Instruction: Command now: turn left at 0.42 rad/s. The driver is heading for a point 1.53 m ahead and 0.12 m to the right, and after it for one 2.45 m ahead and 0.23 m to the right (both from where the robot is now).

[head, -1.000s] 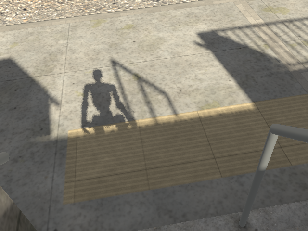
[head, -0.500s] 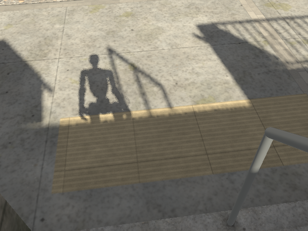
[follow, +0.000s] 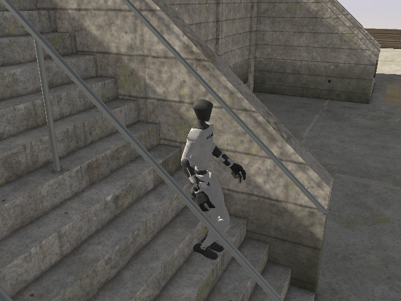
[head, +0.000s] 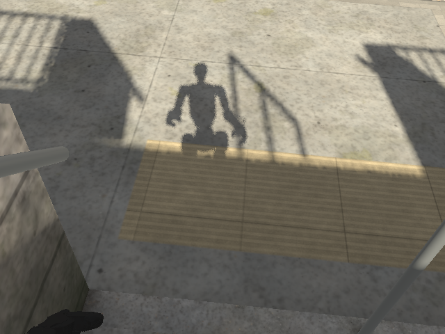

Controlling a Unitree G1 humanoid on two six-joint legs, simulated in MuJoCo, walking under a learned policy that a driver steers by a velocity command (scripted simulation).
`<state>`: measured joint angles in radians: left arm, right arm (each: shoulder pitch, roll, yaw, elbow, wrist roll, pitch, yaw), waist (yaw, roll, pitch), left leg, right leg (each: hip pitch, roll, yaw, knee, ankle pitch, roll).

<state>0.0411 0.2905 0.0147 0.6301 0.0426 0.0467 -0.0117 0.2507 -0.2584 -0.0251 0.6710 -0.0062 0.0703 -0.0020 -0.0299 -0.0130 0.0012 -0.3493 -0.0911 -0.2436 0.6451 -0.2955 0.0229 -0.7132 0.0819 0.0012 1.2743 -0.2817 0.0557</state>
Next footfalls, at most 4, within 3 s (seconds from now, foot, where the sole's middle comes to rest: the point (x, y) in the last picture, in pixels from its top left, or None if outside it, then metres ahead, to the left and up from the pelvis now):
0.14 right None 0.05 -0.09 -0.76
0.64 left None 0.09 0.13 -0.76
1.48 right None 0.29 -0.03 -0.97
2.00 left None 0.56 0.19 -1.17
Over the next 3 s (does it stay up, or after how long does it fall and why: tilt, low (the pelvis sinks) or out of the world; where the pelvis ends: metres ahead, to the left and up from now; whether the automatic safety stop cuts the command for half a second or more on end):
stays up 0.97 0.06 -0.74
